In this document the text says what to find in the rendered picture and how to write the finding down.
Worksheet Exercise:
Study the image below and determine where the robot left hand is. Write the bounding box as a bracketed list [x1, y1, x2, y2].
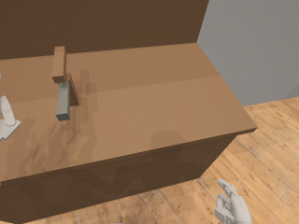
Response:
[0, 74, 21, 142]

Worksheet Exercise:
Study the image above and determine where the robot right hand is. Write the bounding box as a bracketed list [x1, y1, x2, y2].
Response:
[214, 178, 253, 224]

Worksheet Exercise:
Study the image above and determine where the tap lever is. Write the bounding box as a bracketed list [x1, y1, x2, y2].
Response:
[55, 81, 71, 121]

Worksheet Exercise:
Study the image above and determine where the counter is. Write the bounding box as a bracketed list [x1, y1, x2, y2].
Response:
[0, 0, 258, 224]

